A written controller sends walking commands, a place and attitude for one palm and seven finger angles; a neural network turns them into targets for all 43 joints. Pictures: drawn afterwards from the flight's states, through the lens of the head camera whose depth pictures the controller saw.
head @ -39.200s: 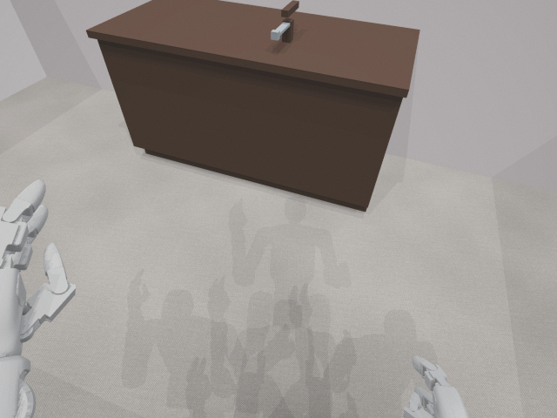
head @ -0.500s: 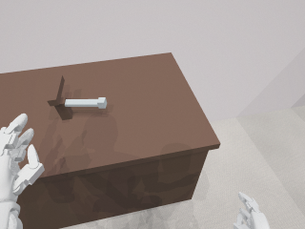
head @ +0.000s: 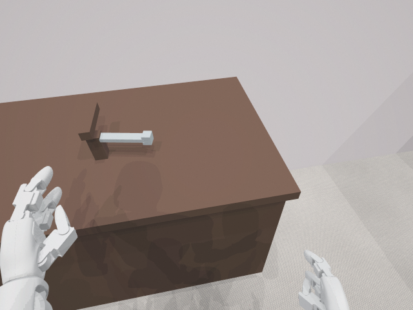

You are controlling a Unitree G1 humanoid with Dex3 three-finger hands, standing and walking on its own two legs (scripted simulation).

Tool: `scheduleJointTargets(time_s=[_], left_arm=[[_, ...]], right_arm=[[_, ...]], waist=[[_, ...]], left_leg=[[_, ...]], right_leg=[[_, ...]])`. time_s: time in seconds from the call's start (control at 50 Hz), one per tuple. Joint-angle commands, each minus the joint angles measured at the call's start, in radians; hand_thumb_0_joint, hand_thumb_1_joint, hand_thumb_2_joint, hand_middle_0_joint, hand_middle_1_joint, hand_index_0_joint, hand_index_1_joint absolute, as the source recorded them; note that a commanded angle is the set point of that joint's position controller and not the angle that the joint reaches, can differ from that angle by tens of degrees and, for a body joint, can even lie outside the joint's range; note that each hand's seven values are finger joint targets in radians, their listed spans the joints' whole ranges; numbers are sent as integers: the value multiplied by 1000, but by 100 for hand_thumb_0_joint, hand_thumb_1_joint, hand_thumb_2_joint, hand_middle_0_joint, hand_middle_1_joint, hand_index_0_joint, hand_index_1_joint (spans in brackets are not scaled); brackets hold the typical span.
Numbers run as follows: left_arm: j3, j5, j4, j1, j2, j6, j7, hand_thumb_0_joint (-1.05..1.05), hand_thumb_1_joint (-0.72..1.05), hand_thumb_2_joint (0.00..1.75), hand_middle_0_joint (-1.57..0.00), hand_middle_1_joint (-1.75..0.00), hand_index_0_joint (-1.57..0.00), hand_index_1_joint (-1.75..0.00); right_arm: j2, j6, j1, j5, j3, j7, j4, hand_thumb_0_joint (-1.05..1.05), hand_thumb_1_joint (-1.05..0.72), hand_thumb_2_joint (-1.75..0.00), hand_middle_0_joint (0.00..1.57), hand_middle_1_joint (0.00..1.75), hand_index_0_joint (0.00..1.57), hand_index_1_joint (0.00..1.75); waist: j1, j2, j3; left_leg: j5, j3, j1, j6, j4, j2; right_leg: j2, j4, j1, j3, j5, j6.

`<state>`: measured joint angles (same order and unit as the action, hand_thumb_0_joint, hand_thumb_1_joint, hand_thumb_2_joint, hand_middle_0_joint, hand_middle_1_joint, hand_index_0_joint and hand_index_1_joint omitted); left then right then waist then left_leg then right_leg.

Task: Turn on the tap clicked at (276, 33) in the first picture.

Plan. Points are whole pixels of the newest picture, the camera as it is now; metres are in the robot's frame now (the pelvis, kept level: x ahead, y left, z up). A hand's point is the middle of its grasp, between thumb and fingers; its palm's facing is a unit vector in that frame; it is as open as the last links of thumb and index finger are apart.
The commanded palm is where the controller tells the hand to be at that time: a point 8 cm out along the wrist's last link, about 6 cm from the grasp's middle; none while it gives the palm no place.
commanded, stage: turn the palm inward beside the body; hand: left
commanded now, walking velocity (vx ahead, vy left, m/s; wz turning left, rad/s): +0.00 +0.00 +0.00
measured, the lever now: (147, 137) +0.52 +0.24 +0.03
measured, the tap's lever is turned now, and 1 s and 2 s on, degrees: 77 77 77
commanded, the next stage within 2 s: reach beside the lever's end, fingers flat in 0.70 s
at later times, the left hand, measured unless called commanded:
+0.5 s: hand (82, 233) +0.19 +0.22 +0.13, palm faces +0.47 -0.87 -0.13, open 7.4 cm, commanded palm +0.14 +0.26 +0.14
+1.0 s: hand (77, 226) +0.20 +0.24 +0.13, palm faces +0.51 -0.85 -0.12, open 7.4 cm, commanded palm +0.16 +0.28 +0.13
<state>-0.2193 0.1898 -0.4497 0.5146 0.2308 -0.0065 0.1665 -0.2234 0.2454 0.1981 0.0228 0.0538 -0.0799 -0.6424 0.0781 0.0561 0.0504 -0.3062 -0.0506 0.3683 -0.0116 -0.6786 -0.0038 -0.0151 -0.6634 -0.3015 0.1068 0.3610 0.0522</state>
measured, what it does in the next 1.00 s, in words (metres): stands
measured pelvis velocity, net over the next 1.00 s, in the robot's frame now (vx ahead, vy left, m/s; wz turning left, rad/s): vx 0.00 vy -0.01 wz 0.01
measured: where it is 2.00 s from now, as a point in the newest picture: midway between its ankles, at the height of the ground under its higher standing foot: outside the picture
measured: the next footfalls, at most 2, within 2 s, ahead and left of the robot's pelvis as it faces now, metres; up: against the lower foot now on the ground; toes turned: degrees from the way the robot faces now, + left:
none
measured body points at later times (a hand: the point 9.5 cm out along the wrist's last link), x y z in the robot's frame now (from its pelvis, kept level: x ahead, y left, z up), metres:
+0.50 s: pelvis +0.01 -0.01 +0.00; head -0.01 -0.03 +0.45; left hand +0.16 +0.26 +0.14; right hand +0.21 -0.22 -0.07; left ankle +0.03 +0.13 -0.72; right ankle +0.00 -0.08 -0.72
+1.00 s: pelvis +0.00 -0.01 +0.00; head -0.01 -0.03 +0.45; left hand +0.17 +0.28 +0.14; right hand +0.20 -0.22 -0.08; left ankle +0.03 +0.13 -0.72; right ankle +0.00 -0.08 -0.72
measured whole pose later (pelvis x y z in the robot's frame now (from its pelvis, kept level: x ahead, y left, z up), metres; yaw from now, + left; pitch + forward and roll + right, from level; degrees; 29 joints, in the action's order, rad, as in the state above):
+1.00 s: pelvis +0.00 -0.01 +0.00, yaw +0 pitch +0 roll +0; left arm -0.25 0.23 -0.35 0.44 0.21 -0.01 0.18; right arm -0.24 0.25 0.20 0.02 0.04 -0.09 -0.67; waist 0.07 0.06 0.05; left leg -0.31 -0.06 0.37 -0.02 -0.68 0.00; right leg -0.02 -0.66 -0.30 0.12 0.37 0.07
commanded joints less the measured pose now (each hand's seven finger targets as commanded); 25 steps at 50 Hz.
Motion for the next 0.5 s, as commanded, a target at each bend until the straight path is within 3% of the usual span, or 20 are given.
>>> scheduleJointTargets(time_s=[0.0,0.02,0.14,0.18,0.2,0.22,0.28,0.3,0.36,0.48], left_arm=[[-61,-3,-250,-76,125,75,16,0,90,90,-20,-30,-20,-30],[-68,0,-233,-55,129,75,19,0,90,90,-20,-30,-20,-30],[-71,7,-271,-44,126,91,32,0,90,90,-20,-30,-20,-30],[-95,12,-251,-28,142,83,34,0,90,90,-20,-30,-20,-30],[-66,22,-243,-34,105,80,29,0,90,90,-20,-30,-20,-30],[-72,29,-240,-34,110,78,26,0,90,90,-20,-30,-20,-30],[-91,35,-243,-32,129,57,19,0,90,90,-20,-30,-20,-30],[-62,35,-252,-36,102,52,15,0,90,90,-20,-30,-20,-30],[-71,36,-243,-26,112,42,11,0,90,90,-20,-30,-20,-30],[-98,28,-256,-28,132,50,19,0,90,90,-20,-30,-20,-30]], right_arm=[[-107,70,-150,3,-41,-8,170,0,-90,-90,20,30,20,30],[-110,73,-149,0,-43,-8,170,0,-90,-90,20,30,20,30],[-114,87,-135,-3,-48,-5,166,0,-90,-90,20,30,20,30],[-116,90,-128,-2,-48,-6,161,0,-90,-90,20,30,20,30],[-112,90,-131,0,-45,-6,162,0,-90,-90,20,30,20,30],[-115,92,-133,0,-48,-8,162,0,-90,-90,20,30,20,30],[-118,97,-127,5,-48,-9,158,0,-90,-90,20,30,20,30],[-114,97,-126,3,-46,-10,162,0,-90,-90,20,30,20,30],[-118,97,-117,1,-48,-10,163,0,-90,-90,20,30,20,30],[-118,97,-108,2,-51,-5,159,0,-90,-90,20,30,20,30]], waist=[[-8,5,28],[-9,-31,23],[-9,-2,52],[-7,-18,45],[-14,-42,36],[-13,-47,46],[-4,-9,48],[-9,-27,57],[-8,-57,59],[-1,-16,74]], left_leg=[[-23,-12,-35,42,107,-12],[-25,-11,-29,46,98,-12],[40,-9,-37,45,74,-14],[52,-11,-28,46,72,-15],[47,-8,-24,46,71,-16],[49,-7,-25,48,65,-16],[73,-6,-29,46,69,-18],[84,-5,-34,47,69,-20],[105,-3,-31,49,64,-19],[154,1,-50,45,62,-19]], right_leg=[[26,166,-66,-56,14,-35],[26,177,-70,-62,24,-38],[28,156,-60,-60,-44,-35],[26,155,-59,-58,-62,-36],[29,157,-60,-59,-60,-40],[30,163,-56,-65,-61,-41],[32,160,-42,-65,-97,-38],[33,154,-35,-63,-111,-40],[33,155,-30,-66,-143,-43],[30,139,-18,-59,-207,-40]])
